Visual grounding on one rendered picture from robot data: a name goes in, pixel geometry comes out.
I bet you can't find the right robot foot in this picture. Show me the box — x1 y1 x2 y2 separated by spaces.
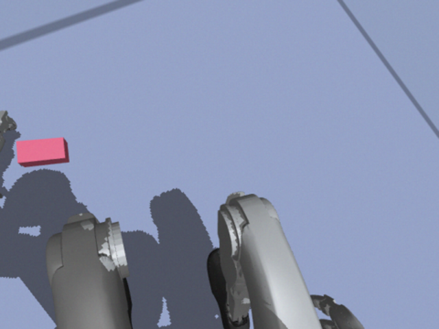
207 248 250 329

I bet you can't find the small box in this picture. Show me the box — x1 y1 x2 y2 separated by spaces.
16 137 69 167

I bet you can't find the left robot hand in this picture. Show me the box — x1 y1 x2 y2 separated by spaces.
0 110 17 199

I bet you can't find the right robot hand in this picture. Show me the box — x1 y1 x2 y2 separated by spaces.
310 295 365 329

